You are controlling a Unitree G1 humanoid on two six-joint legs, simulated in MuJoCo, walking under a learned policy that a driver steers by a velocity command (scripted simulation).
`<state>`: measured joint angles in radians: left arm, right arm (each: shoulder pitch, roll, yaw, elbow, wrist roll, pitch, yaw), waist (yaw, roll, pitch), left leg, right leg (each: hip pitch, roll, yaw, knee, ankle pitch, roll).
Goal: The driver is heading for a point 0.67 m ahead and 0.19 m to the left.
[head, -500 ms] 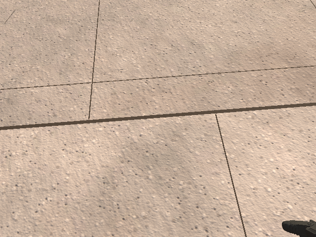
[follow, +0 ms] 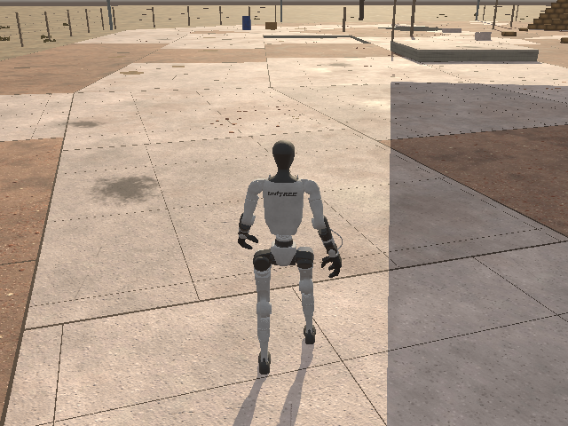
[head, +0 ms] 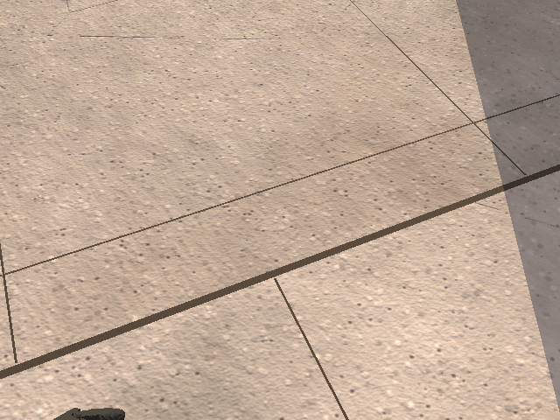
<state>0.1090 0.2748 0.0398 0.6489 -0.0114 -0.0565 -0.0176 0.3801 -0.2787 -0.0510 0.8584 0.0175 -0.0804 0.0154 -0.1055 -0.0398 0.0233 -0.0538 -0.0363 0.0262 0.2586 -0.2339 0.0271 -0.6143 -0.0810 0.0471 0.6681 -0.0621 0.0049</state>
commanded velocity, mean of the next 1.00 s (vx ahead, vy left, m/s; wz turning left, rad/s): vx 0.49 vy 0.00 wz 0.43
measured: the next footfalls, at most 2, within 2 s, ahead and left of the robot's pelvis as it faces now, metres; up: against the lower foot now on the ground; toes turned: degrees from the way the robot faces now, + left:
right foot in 0.12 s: +0.23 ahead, -0.14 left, +0.00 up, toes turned +2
left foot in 0.64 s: +0.47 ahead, +0.16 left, +0.00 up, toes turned +22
